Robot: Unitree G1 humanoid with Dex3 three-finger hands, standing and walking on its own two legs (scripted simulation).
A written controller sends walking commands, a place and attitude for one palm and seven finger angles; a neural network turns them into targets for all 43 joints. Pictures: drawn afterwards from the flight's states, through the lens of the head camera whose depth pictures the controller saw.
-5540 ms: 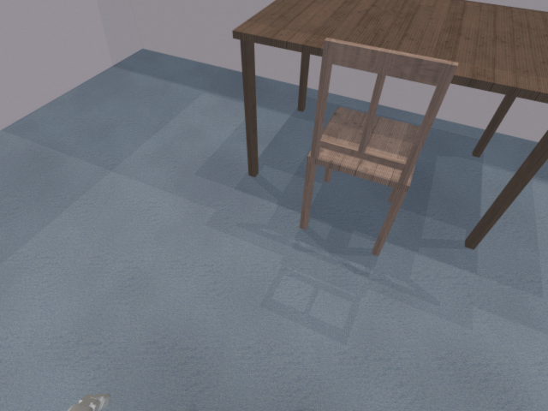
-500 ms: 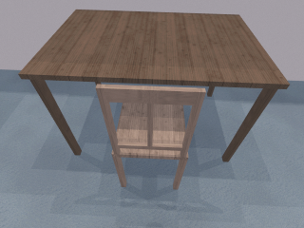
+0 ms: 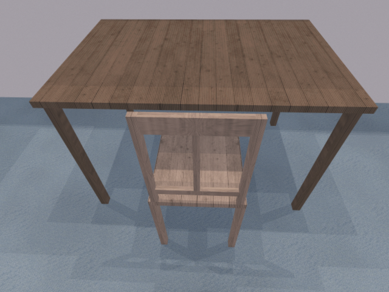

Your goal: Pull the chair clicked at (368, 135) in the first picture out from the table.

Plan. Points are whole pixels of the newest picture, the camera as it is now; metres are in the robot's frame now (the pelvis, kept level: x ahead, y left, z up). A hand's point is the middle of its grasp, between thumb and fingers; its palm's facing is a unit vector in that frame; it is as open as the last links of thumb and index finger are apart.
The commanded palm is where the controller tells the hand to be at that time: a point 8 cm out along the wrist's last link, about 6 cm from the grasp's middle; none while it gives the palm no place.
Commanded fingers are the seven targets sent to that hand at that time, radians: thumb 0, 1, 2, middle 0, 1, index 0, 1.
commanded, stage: look again from close up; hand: left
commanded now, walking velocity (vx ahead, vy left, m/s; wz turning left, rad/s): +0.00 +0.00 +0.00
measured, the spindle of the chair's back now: (196, 164) +0.51 +0.03 -0.11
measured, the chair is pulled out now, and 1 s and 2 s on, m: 0.00 0.00 0.00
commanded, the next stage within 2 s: shuffle to correct the standing spot in 0.62 s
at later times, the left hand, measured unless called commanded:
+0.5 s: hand out of the picture +0.01 +0.16 -0.17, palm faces +0.02 -0.98 -0.19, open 7.4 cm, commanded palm none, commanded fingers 0.00 0.90 0.90 -0.20 -0.30 -0.20 -0.30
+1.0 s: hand out of the picture +0.01 +0.16 -0.18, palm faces +0.04 -0.99 -0.17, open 7.4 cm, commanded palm none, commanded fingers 0.00 0.90 0.90 -0.20 -0.30 -0.20 -0.30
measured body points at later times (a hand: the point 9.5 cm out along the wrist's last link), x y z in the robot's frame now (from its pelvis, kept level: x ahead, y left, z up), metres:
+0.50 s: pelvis +0.01 +0.00 +0.00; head +0.02 -0.01 +0.45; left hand +0.01 +0.21 -0.16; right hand +0.03 -0.23 -0.16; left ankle +0.01 +0.11 -0.74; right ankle +0.01 -0.12 -0.74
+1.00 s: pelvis +0.04 +0.00 +0.00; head +0.05 +0.00 +0.45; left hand +0.01 +0.21 -0.16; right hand +0.01 -0.22 -0.16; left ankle +0.01 +0.11 -0.74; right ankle +0.01 -0.12 -0.74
